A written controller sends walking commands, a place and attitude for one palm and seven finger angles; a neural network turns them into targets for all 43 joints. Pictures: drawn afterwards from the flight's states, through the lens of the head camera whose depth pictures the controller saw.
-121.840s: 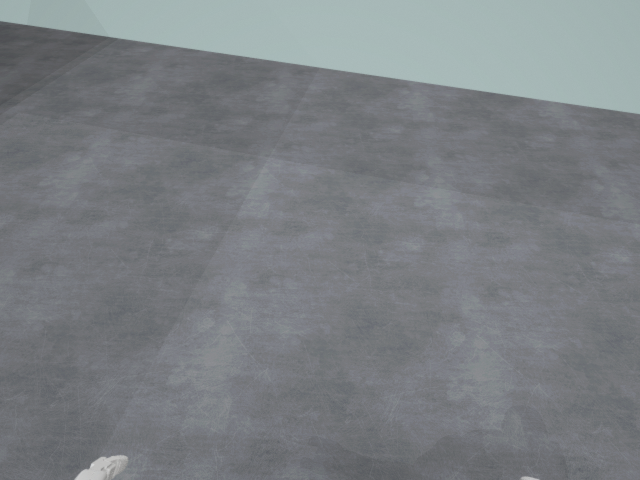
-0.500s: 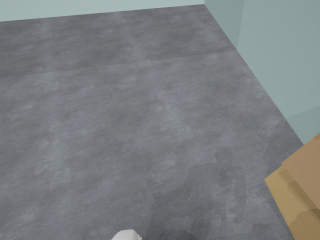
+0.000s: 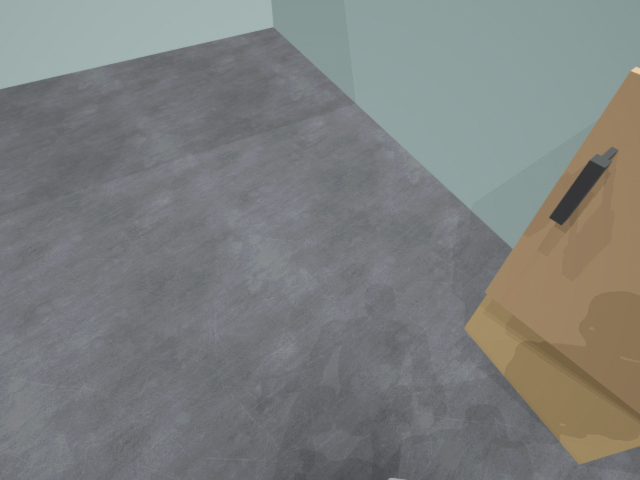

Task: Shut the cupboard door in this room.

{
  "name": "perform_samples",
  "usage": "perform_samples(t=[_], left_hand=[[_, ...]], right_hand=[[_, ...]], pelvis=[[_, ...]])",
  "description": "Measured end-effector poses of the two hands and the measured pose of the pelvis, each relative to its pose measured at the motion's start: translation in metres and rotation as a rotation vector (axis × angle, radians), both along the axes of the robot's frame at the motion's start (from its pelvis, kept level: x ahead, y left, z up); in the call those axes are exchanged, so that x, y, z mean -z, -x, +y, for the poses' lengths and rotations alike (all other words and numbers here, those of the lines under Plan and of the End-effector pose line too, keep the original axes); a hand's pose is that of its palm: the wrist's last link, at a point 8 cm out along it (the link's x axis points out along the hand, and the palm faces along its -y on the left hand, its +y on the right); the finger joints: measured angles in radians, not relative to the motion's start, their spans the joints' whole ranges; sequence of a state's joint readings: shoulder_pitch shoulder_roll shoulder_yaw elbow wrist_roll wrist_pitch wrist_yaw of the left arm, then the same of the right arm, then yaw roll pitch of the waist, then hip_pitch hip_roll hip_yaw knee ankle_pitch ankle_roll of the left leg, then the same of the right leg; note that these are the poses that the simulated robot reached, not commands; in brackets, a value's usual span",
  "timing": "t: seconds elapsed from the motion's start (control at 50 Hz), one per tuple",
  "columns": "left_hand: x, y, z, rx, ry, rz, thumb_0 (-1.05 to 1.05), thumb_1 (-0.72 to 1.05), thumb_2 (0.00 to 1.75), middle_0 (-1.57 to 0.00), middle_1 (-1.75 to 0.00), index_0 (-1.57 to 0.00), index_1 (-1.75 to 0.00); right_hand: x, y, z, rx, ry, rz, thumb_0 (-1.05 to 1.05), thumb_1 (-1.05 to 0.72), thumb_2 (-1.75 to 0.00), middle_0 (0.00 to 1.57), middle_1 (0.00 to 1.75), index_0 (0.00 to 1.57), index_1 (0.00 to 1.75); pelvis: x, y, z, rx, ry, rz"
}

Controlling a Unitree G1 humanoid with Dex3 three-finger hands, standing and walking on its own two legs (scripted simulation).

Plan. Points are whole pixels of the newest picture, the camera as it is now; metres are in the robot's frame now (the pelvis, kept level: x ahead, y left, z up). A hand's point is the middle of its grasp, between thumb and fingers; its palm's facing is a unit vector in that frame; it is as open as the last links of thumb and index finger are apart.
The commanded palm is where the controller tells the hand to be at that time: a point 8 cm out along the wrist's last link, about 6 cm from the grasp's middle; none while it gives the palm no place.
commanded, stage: turn to face it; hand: left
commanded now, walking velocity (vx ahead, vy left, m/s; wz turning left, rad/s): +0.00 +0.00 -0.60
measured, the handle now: (584, 186) +0.56 -0.39 +0.03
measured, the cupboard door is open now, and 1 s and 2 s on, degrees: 11 11 11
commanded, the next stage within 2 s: take the last steps up to it in 1.36 s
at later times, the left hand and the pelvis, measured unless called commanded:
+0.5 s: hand (197, 469) +0.16 +0.19 -0.17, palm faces -0.23 -0.95 -0.19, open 7.4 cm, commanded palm none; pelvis +0.02 +0.02 +0.00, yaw -17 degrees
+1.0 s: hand (260, 434) +0.20 +0.10 -0.14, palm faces -0.52 -0.81 -0.27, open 7.4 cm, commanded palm none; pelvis +0.01 -0.02 +0.01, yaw -33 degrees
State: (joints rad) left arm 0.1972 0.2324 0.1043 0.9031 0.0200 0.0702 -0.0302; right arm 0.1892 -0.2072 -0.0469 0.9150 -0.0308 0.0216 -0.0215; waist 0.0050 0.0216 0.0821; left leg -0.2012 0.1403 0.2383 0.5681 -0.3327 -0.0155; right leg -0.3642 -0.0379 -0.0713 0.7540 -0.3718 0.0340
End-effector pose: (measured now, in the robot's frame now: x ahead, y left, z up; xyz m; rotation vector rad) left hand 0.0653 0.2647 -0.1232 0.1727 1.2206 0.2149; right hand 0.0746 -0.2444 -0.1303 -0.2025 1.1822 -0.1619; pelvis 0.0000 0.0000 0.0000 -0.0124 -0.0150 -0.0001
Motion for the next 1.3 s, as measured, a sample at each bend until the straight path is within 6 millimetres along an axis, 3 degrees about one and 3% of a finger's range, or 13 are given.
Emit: perform_samples(t=[0.08,0.2,0.32,0.46,0.58,0.66,0.8,0.88,0.98,1.1,1.22,1.3], left_hand=[[-0.001,-0.038,-0.015,0.091,-0.045,-0.066,0.0,0.91,0.9,-0.2,-0.3,-0.2,-0.3],[-0.009,-0.055,-0.034,0.16,-0.042,-0.052,0.0,0.91,0.9,-0.2,-0.3,-0.2,-0.3],[-0.001,-0.066,-0.042,0.226,0.007,-0.017,0.0,0.91,0.9,-0.21,-0.3,-0.2,-0.3],[0.023,-0.087,-0.025,0.276,0.053,0.013,0.01,0.91,0.9,-0.21,-0.3,-0.2,-0.3],[0.011,-0.114,-0.02,0.352,0.05,0.014,0.01,0.91,0.9,-0.2,-0.3,-0.2,-0.3],[0.003,-0.131,-0.029,0.41,0.033,0.007,0.01,0.91,0.9,-0.2,-0.3,-0.2,-0.3],[-0.003,-0.162,-0.076,0.557,-0.013,-0.047,0.01,0.91,0.9,-0.2,-0.3,-0.2,-0.3],[-0.01,-0.164,-0.101,0.607,-0.03,-0.079,0.01,0.91,0.9,-0.2,-0.3,-0.2,-0.3],[-0.014,-0.155,-0.115,0.639,-0.028,-0.038,0.0,0.91,0.9,-0.2,-0.3,-0.2,-0.3],[-0.004,-0.152,-0.12,0.666,0.007,0.005,0.0,0.91,0.9,-0.21,-0.3,-0.2,-0.3],[0.018,-0.166,-0.11,0.677,0.037,0.047,0.01,0.91,0.9,-0.21,-0.3,-0.2,-0.3],[0.022,-0.179,-0.108,0.702,0.035,0.068,0.01,0.91,0.9,-0.21,-0.3,-0.2,-0.3]], right_hand=[[0.021,0.023,-0.031,0.084,-0.002,0.052,0.01,-0.91,-0.9,0.2,0.29,0.2,0.3],[0.007,0.036,-0.045,0.147,0.012,0.078,0.01,-0.91,-0.9,0.19,0.29,0.2,0.3],[-0.007,0.033,-0.036,0.191,0.023,0.034,0.01,-0.91,-0.9,0.19,0.29,0.2,0.3],[-0.011,0.034,-0.006,0.242,0.057,-0.027,0.01,-0.91,-0.9,0.2,0.29,0.2,0.3],[-0.02,0.063,0.016,0.302,0.041,0.013,0.01,-0.91,-0.9,0.2,0.29,0.2,0.3],[-0.016,0.086,0.02,0.369,0.018,0.038,0.01,-0.91,-0.9,0.2,0.3,0.21,0.3],[0.015,0.138,0.005,0.515,-0.039,0.071,0.01,-0.9,-0.9,0.2,0.3,0.21,0.3],[0.025,0.159,-0.01,0.578,-0.047,0.114,0.01,-0.91,-0.9,0.2,0.29,0.2,0.3],[0.008,0.157,-0.023,0.612,-0.03,0.078,0.01,-0.91,-0.9,0.2,0.29,0.2,0.3],[-0.006,0.142,-0.028,0.639,0.004,0.025,0.01,-0.91,-0.9,0.19,0.29,0.2,0.3],[-0.01,0.124,-0.016,0.66,0.053,-0.025,0.01,-0.91,-0.9,0.2,0.29,0.2,0.3],[-0.014,0.126,0.004,0.671,0.05,-0.005,0.01,-0.91,-0.9,0.2,0.29,0.2,0.3]], pelvis=[[0.013,-0.005,-0.013,0.049,-0.008,0.004],[0.001,-0.007,-0.017,0.108,-0.023,0.015],[-0.003,-0.012,-0.009,0.17,-0.026,0.027],[0.007,-0.02,0.017,0.256,-0.01,0.033],[-0.005,-0.024,0.021,0.339,0.006,0.024],[-0.007,-0.023,0.019,0.395,0.011,0.025],[0.008,-0.018,-0.002,0.493,-0.017,0.017],[0.008,-0.014,-0.01,0.527,-0.015,0.014],[-0.004,-0.013,-0.016,0.576,-0.038,0.018],[-0.006,-0.02,-0.016,0.622,-0.037,0.023],[0.004,-0.039,-0.005,0.669,-0.011,0.037],[0.002,-0.044,-0.001,0.707,-0.016,0.026]])
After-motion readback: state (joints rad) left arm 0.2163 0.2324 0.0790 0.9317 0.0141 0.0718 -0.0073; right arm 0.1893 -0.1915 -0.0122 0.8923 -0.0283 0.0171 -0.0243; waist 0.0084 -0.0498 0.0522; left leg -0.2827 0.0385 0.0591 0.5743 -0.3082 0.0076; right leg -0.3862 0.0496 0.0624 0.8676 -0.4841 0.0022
